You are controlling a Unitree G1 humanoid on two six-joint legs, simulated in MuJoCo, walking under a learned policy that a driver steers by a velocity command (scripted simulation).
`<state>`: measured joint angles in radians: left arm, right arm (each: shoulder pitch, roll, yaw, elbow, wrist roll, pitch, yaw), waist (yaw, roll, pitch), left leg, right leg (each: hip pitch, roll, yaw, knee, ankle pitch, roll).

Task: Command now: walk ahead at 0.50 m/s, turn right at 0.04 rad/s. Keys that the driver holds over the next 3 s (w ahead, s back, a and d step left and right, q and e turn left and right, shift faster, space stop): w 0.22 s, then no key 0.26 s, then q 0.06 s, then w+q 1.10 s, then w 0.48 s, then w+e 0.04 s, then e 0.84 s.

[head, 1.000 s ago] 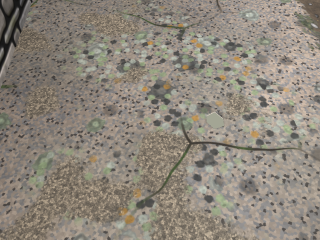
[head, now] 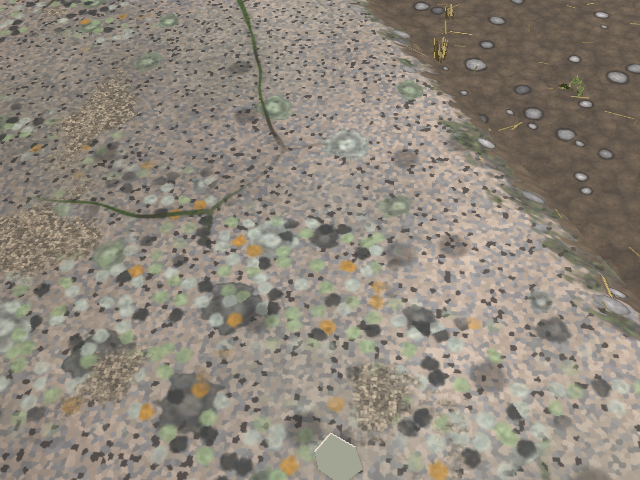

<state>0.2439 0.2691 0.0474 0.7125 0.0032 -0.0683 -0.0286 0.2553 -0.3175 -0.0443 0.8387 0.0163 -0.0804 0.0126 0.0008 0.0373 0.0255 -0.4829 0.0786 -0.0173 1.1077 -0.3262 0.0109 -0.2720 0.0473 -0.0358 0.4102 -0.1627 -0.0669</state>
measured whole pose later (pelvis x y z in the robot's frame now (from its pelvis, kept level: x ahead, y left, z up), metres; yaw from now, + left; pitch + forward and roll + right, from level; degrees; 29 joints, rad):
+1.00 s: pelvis +0.37 +0.03 +0.01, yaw +14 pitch +1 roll +0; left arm 0.33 0.26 0.06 0.87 0.01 -0.08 0.04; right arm 0.17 -0.32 -0.09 0.80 0.02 -0.02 0.01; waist 0.05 0.05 -0.03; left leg -0.66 0.03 -0.07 0.99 -0.15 -0.01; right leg -0.06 -0.04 -0.10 0.28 -0.24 0.00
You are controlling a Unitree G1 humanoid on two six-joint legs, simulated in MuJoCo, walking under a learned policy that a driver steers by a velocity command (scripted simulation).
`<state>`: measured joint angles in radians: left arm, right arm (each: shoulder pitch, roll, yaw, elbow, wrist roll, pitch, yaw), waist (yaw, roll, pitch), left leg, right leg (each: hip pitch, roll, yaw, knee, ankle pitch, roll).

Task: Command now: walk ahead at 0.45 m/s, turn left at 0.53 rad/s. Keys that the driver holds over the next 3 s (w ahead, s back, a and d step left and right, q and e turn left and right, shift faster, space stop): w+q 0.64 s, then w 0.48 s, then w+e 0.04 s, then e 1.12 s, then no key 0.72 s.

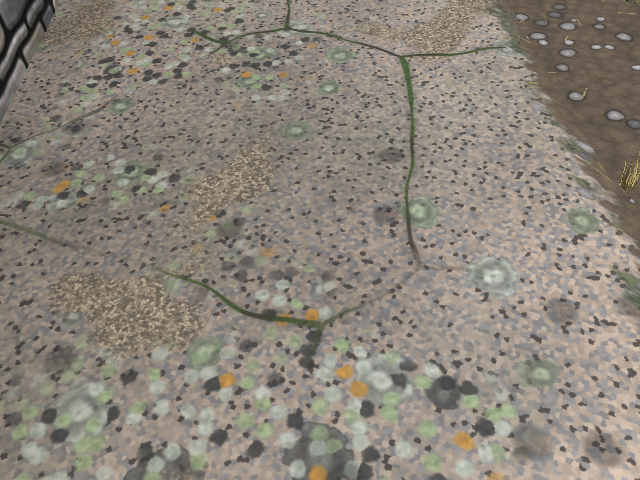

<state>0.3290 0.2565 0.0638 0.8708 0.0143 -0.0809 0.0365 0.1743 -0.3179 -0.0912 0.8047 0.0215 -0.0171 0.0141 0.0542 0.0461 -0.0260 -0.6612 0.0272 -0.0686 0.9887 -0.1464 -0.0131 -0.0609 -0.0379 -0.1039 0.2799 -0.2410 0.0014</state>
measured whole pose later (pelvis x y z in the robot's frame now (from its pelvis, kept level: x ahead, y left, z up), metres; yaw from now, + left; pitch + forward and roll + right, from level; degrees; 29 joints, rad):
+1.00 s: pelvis +0.53 +0.15 +0.00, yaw +28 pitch +1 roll -1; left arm 0.34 0.26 0.05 0.85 0.00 -0.10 -0.02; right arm 0.19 -0.29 -0.06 0.72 0.01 -0.05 0.00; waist 0.06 0.04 0.03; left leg -0.60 0.08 -0.05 0.92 -0.24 0.01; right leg -0.15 0.05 -0.03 0.30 -0.17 -0.05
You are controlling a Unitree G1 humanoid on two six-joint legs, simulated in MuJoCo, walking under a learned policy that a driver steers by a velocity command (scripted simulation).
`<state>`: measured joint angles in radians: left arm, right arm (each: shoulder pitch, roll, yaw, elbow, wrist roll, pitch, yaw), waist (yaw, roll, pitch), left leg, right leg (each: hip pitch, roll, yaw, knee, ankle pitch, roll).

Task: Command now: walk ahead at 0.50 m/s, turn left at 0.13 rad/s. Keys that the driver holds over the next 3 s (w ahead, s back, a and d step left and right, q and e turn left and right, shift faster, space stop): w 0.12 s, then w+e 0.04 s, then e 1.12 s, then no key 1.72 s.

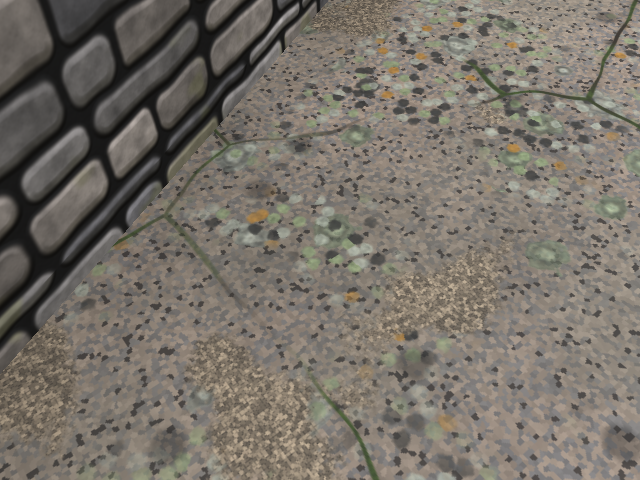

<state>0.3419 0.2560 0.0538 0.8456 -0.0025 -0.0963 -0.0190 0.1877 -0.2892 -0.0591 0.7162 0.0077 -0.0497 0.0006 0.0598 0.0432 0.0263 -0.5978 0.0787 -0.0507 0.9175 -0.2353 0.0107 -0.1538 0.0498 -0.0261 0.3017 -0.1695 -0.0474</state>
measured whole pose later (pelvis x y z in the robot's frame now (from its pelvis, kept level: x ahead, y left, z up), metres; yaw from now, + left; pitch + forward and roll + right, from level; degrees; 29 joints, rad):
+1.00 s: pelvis +0.27 +0.02 +0.00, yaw -26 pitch +3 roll +2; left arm 0.16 0.32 0.08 0.64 -0.01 0.03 0.02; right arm 0.06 -0.31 -0.08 0.79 0.00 0.01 -0.03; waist 0.01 0.01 0.06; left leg -0.49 0.00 -0.07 0.87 -0.38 -0.08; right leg -0.34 0.05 0.09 0.46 -0.16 -0.05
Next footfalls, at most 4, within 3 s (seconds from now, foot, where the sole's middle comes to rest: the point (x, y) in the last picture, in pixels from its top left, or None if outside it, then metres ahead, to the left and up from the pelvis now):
0.22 left None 0.30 0.16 -0.78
0.72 right None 0.31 -0.09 -0.78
1.16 left None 0.40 0.11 -0.78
1.54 right None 0.22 -0.08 -0.78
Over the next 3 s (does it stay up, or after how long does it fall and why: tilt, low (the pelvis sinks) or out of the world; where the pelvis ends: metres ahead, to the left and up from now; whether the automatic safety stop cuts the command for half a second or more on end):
stays up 0.28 0.02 -0.01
